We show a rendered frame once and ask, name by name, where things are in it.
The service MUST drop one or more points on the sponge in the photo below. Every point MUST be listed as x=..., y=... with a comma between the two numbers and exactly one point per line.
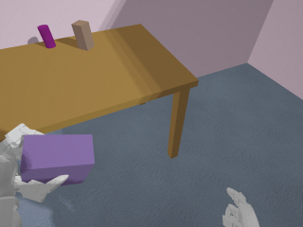
x=47, y=156

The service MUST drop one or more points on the robot left forearm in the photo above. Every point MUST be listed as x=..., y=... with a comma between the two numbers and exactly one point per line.
x=9, y=216

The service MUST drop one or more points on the left robot hand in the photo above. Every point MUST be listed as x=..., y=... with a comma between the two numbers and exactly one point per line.
x=11, y=150

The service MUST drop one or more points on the table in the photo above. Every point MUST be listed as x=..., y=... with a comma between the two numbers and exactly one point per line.
x=49, y=89

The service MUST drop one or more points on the right robot hand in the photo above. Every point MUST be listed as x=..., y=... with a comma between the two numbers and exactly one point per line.
x=243, y=216

